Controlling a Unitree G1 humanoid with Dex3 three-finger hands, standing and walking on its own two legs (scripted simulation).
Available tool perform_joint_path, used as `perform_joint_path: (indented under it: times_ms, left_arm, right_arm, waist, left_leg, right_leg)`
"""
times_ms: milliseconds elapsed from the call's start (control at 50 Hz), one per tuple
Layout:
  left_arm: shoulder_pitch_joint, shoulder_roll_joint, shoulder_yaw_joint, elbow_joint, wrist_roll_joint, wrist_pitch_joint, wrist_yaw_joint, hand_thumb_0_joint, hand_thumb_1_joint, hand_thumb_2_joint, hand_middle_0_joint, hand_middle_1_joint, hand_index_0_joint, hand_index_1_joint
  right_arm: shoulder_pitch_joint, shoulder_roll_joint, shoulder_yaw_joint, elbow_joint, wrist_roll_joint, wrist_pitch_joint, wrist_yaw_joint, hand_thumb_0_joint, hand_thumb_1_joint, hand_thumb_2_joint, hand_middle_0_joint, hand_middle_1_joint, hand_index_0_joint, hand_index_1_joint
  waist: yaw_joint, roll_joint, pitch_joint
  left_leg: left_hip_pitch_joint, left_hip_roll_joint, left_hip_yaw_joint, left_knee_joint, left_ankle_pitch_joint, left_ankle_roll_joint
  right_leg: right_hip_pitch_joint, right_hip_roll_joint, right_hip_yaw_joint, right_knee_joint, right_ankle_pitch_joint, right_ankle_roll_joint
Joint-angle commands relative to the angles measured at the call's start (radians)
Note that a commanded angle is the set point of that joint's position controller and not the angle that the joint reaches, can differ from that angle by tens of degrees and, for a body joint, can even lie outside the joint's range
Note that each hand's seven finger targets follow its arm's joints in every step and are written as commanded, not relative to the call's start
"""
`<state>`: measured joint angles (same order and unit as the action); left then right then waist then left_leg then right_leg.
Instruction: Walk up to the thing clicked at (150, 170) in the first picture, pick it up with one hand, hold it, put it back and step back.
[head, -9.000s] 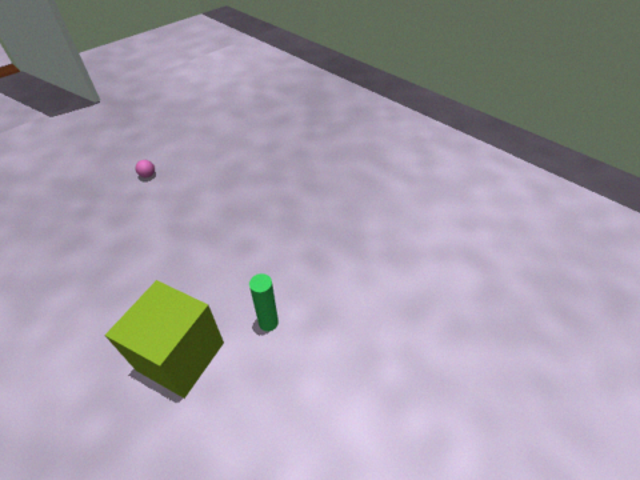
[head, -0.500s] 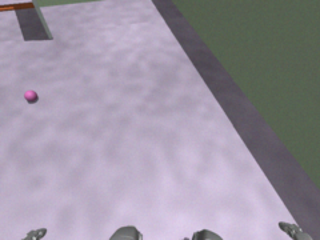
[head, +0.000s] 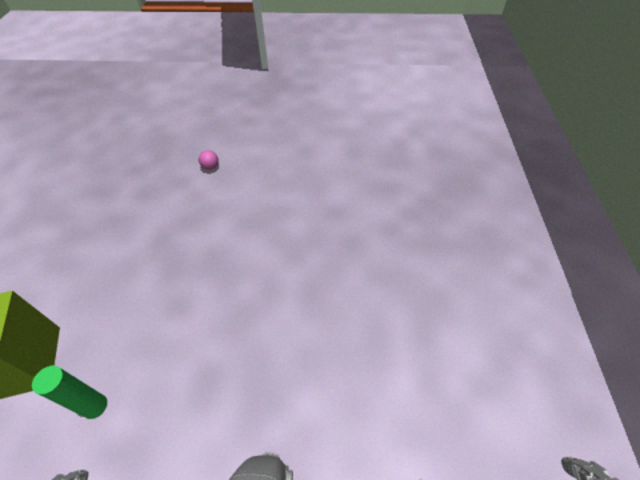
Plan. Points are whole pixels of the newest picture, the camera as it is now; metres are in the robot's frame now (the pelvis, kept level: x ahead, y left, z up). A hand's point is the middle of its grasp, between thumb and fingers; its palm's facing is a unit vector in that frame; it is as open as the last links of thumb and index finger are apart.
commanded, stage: walk up
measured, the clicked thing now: (208, 160) +1.40 +0.59 -0.71
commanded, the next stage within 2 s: stand in 1.10 s
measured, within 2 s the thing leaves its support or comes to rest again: neither
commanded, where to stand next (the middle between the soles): +0.08 +0.01 m, yaw +13 degrees
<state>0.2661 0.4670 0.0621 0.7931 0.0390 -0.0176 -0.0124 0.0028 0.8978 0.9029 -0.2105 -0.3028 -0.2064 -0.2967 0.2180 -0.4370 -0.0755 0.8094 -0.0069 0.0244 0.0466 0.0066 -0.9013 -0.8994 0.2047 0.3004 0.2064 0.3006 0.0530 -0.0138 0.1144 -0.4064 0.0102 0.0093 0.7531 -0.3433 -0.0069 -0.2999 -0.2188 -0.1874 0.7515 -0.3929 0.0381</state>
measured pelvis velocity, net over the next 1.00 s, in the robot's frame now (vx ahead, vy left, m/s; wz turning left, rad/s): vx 0.02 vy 0.00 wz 0.28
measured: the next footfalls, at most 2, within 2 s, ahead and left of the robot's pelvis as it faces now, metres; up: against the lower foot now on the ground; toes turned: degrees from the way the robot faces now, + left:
left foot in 0.02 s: +0.06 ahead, +0.12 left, +0.00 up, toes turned +10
right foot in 0.30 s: +0.09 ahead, -0.13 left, +0.00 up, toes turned +9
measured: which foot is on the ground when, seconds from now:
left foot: up 0.00-0.00, down 0.02-1.00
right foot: down 0.00-0.04, up 0.06-0.28, down 0.30-1.00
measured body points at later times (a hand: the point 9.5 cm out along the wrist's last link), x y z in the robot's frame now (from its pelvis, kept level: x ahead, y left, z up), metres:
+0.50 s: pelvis +0.01 +0.00 +0.00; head +0.04 +0.00 +0.45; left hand +0.00 +0.32 -0.12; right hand +0.17 -0.30 -0.11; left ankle +0.02 +0.11 -0.71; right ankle +0.05 -0.14 -0.71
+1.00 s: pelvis +0.02 +0.00 +0.02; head +0.03 +0.01 +0.47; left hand +0.04 +0.32 -0.10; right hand +0.21 -0.26 -0.10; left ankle +0.02 +0.12 -0.72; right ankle +0.05 -0.14 -0.71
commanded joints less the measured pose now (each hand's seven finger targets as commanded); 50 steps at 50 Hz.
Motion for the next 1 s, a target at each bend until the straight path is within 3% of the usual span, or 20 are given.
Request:
perform_joint_path:
  times_ms: [0,20,40,80,120,220,280,300,320,340,400,460,480,500,520,540,560,600,640,980]
  left_arm:
    - [0.002,0.126,0.030,-0.078,-0.027,0.008,0.004,0.000,0.900,0.900,-0.200,-0.300,-0.200,-0.300]
    - [-0.031,0.105,0.021,-0.110,-0.032,0.013,0.007,0.000,0.900,0.900,-0.200,-0.300,-0.200,-0.300]
    - [-0.102,0.206,0.047,-0.093,-0.026,0.012,0.025,0.000,0.900,0.900,-0.200,-0.300,-0.200,-0.300]
    - [-0.018,0.184,0.045,-0.041,-0.039,0.013,0.020,0.000,0.900,0.900,-0.200,-0.300,-0.200,-0.300]
    - [0.055,0.182,0.050,0.013,-0.039,0.012,0.017,0.000,0.900,0.900,-0.200,-0.300,-0.200,-0.300]
    - [0.035,0.161,0.055,0.034,-0.028,0.014,0.014,0.000,0.900,0.900,-0.200,-0.300,-0.200,-0.300]
    - [0.061,0.152,0.057,0.061,-0.017,-0.003,0.020,0.000,0.900,0.900,-0.200,-0.300,-0.200,-0.300]
    - [0.032,0.227,0.069,0.045,0.001,-0.008,0.021,0.000,0.900,0.900,-0.200,-0.300,-0.200,-0.300]
    - [-0.038,0.288,0.082,0.031,0.002,-0.004,0.014,0.000,0.900,0.900,-0.200,-0.300,-0.200,-0.300]
    - [-0.105,0.294,0.083,0.009,0.003,-0.007,0.011,0.000,0.900,0.900,-0.200,-0.300,-0.200,-0.300]
    - [-0.089,0.219,0.057,0.031,0.000,-0.018,0.015,0.000,0.900,0.900,-0.200,-0.300,-0.200,-0.300]
    - [-0.090,0.179,0.034,0.047,-0.018,-0.005,0.005,0.000,0.900,0.900,-0.200,-0.300,-0.200,-0.300]
    - [-0.075,0.140,0.021,0.053,-0.023,-0.002,0.005,0.000,0.900,0.900,-0.200,-0.300,-0.200,-0.300]
    - [-0.067,0.089,0.006,0.040,-0.029,0.000,0.004,0.000,0.900,0.900,-0.200,-0.300,-0.200,-0.300]
    - [-0.061,0.104,0.012,0.057,-0.043,0.009,0.009,0.000,0.900,0.900,-0.200,-0.300,-0.200,-0.300]
    - [-0.081,0.150,0.025,0.072,-0.037,0.009,0.016,0.000,0.900,0.900,-0.200,-0.300,-0.200,-0.300]
    - [-0.086,0.136,0.019,0.075,-0.037,0.005,0.016,0.000,0.900,0.900,-0.200,-0.300,-0.200,-0.300]
    - [-0.032,0.117,0.011,0.117,-0.042,-0.014,0.019,0.000,0.900,0.900,-0.200,-0.300,-0.200,-0.300]
    - [-0.090,0.170,0.013,0.118,-0.033,-0.027,0.019,0.000,0.900,0.900,-0.200,-0.300,-0.200,-0.300]
    - [-0.254,0.116,-0.014,0.238,-0.043,-0.007,0.009,0.000,0.900,0.900,-0.200,-0.300,-0.200,-0.300]
  right_arm:
    - [0.113,-0.262,-0.086,-0.021,-0.014,-0.062,-0.053,0.000,-0.900,-0.900,0.200,0.300,0.200,0.300]
    - [0.115,-0.371,-0.099,-0.053,-0.021,-0.067,-0.062,0.000,-0.900,-0.900,0.200,0.300,0.200,0.300]
    - [0.105,-0.410,-0.109,-0.035,-0.006,-0.062,-0.066,0.000,-0.900,-0.900,0.200,0.300,0.200,0.300]
    - [0.006,-0.285,-0.064,-0.048,-0.005,-0.066,-0.079,0.000,-0.900,-0.900,0.200,0.300,0.200,0.300]
    - [-0.029,-0.268,-0.054,-0.053,-0.001,-0.069,-0.079,0.000,-0.900,-0.900,0.200,0.300,0.200,0.300]
    - [-0.040,-0.257,-0.046,-0.059,-0.014,-0.058,-0.076,0.000,-0.900,-0.900,0.200,0.300,0.200,0.300]
    - [-0.081,-0.200,-0.019,-0.062,-0.001,-0.042,-0.074,0.000,-0.900,-0.900,0.200,0.300,0.200,0.300]
    - [-0.070,-0.152,-0.009,-0.069,0.008,-0.041,-0.075,0.000,-0.900,-0.900,0.200,0.300,0.200,0.300]
    - [-0.068,-0.169,-0.021,-0.049,0.007,-0.040,-0.082,0.000,-0.900,-0.900,0.200,0.300,0.200,0.300]
    - [-0.035,-0.211,-0.037,-0.023,0.001,-0.043,-0.084,0.000,-0.900,-0.900,0.200,0.300,0.200,0.300]
    - [-0.016,-0.180,-0.033,0.014,0.006,-0.061,-0.067,0.000,-0.900,-0.900,0.200,0.300,0.200,0.300]
    - [0.056,-0.135,-0.020,0.064,0.002,-0.081,-0.060,0.000,-0.900,-0.900,0.200,0.300,0.200,0.300]
    - [0.041,-0.145,-0.024,0.066,-0.006,-0.087,-0.064,0.000,-0.900,-0.900,0.200,0.300,0.200,0.300]
    - [0.015,-0.189,-0.030,0.054,-0.016,-0.094,-0.071,0.000,-0.900,-0.900,0.200,0.300,0.200,0.300]
    - [-0.027,-0.264,-0.037,0.043,-0.010,-0.094,-0.073,0.000,-0.900,-0.900,0.200,0.300,0.200,0.300]
    - [-0.042,-0.266,-0.040,0.050,-0.007,-0.089,-0.071,0.000,-0.900,-0.900,0.200,0.300,0.200,0.300]
    - [-0.073,-0.243,-0.027,0.052,-0.005,-0.089,-0.071,0.000,-0.900,-0.900,0.200,0.300,0.200,0.300]
    - [-0.133,-0.196,-0.002,0.060,0.009,-0.084,-0.073,0.000,-0.900,-0.900,0.200,0.300,0.200,0.300]
    - [-0.107,-0.151,0.015,0.089,0.021,-0.081,-0.068,0.000,-0.900,-0.900,0.200,0.300,0.200,0.300]
    - [-0.213,-0.148,0.045,0.247,0.006,-0.074,-0.061,0.000,-0.900,-0.900,0.200,0.300,0.200,0.300]
  waist:
    - [-0.080,0.113,-0.170]
    - [-0.088,0.272,-0.155]
    - [-0.116,0.202,-0.105]
    - [-0.047,0.111,-0.084]
    - [-0.026,0.196,-0.113]
    - [-0.038,0.192,-0.124]
    - [0.008,0.117,-0.123]
    - [0.006,-0.064,-0.108]
    - [-0.005,-0.204,-0.078]
    - [-0.035,-0.173,-0.040]
    - [-0.041,-0.092,-0.048]
    - [-0.061,-0.142,-0.126]
    - [-0.058,-0.095,-0.152]
    - [-0.052,0.035,-0.184]
    - [-0.037,0.119,-0.168]
    - [-0.046,0.083,-0.148]
    - [-0.033,0.078,-0.136]
    - [-0.001,0.081,-0.159]
    - [-0.039,0.008,-0.165]
    - [-0.033,0.045,-0.147]
  left_leg:
    - [0.352,0.037,-0.205,-0.296,-0.070,0.089]
    - [0.290,0.311,-0.693,-0.415,-0.129,0.239]
    - [0.148,0.363,-0.786,-0.454,-0.204,0.330]
    - [0.159,0.225,-0.483,-0.325,-0.002,0.246]
    - [0.051,0.176,-0.387,-0.285,0.082,0.209]
    - [-0.043,0.159,-0.416,-0.261,0.037,0.215]
    - [-0.149,0.082,-0.331,-0.143,-0.015,0.144]
    - [-0.204,-0.019,-0.234,-0.016,-0.102,0.086]
    - [-0.153,-0.100,-0.083,0.182,-0.235,0.046]
    - [-0.126,-0.045,-0.067,0.263,-0.249,0.028]
    - [-0.076,-0.022,-0.026,0.121,-0.133,0.037]
    - [0.177,-0.071,0.006,-0.181,0.038,0.042]
    - [0.237,-0.030,-0.082,-0.230,0.071,0.057]
    - [0.294,0.114,-0.337,-0.309,0.096,0.112]
    - [0.207,0.249,-0.530,-0.318,0.069,0.225]
    - [0.130,0.252,-0.525,-0.317,0.080,0.254]
    - [0.132,0.216,-0.448,-0.289,0.166,0.232]
    - [0.108,0.136,-0.270,-0.186,0.367,0.141]
    - [0.116,0.030,-0.144,-0.121,0.361,0.059]
    - [0.167,0.080,-0.209,-0.389,0.300,0.048]
  right_leg:
    - [-0.240,0.006,0.038,0.215,-0.017,-0.087]
    - [-0.416,0.127,0.086,0.318,-0.239,-0.039]
    - [-0.353,0.088,0.209,0.357,-0.293,-0.050]
    - [-0.335,0.061,0.234,0.319,-0.165,-0.055]
    - [-0.195,0.077,0.199,0.244,-0.089,-0.064]
    - [-0.067,0.143,0.159,0.113,-0.092,-0.059]
    - [0.103,0.171,0.167,-0.174,0.009,-0.088]
    - [0.062,0.015,0.402,-0.328,-0.176,-0.144]
    - [-0.064,-0.167,0.629,-0.467,-0.352,-0.251]
    - [-0.110,-0.251,0.687,-0.469,-0.279,-0.311]
    - [-0.033,-0.114,0.419,-0.321,0.077,-0.234]
    - [-0.052,-0.005,0.237,-0.153,0.235,-0.161]
    - [-0.082,0.007,0.207,-0.085,0.222,-0.131]
    - [-0.169,0.056,0.175,0.034,0.152,-0.075]
    - [-0.168,0.134,0.165,0.032,-0.133,-0.048]
    - [-0.098,0.115,0.206,0.052,-0.183,-0.051]
    - [-0.088,0.122,0.202,0.004,-0.155,-0.060]
    - [0.041,0.112,0.201,-0.194,0.143,-0.070]
    - [0.069,0.020,0.295,-0.273,0.313,-0.125]
    - [0.204,0.070,0.173,-0.405,0.162,-0.062]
